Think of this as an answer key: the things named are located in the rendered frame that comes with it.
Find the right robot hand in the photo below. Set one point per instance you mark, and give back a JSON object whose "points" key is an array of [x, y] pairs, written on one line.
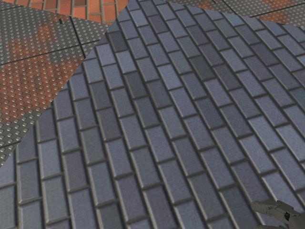
{"points": [[281, 211]]}

